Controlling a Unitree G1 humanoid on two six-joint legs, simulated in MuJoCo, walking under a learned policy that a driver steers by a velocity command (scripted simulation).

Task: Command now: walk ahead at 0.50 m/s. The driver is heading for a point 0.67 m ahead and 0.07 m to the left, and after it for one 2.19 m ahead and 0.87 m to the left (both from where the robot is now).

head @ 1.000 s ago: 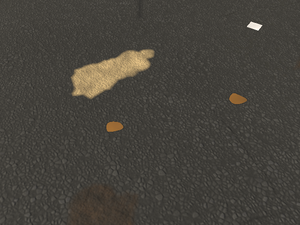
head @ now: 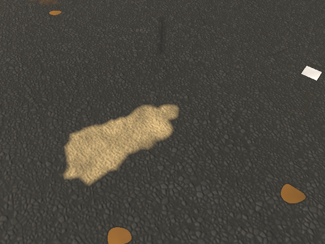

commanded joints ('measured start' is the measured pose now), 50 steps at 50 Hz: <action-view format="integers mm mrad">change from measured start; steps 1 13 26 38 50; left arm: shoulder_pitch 66 -328 -67 6 70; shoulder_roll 41 24 51 117 21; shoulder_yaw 20 7 21 43 8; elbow -38 -165 -91 -30 -128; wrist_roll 6 4 29 35 25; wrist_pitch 14 2 -24 -17 -15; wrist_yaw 10 -23 -24 21 9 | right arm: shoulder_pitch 12 214 92 -119 183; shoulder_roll -98 -151 -118 -37 -337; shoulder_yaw -16 -24 -33 -31 -123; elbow -27 58 7 -91 -135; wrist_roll -4 16 42 20 24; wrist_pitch -19 9 9 54 52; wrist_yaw -2 -42 -50 -15 -5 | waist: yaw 34 -71 38 44 -45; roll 116 90 -51 -3 309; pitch -40 65 -74 62 -362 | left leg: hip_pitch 89 296 -356 -414 700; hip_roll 254 261 170 163 379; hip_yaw -254 -134 -173 -104 -886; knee -279 -283 803 367 -74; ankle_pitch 113 166 -170 223 -143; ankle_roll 168 131 -4 -26 406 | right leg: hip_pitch -106 -227 411 402 -204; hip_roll -79 -22 -221 -184 123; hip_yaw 32 -23 209 -174 -68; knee -42 -593 -966 -1069 251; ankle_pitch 89 403 155 372 -291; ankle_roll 6 34 -128 -100 85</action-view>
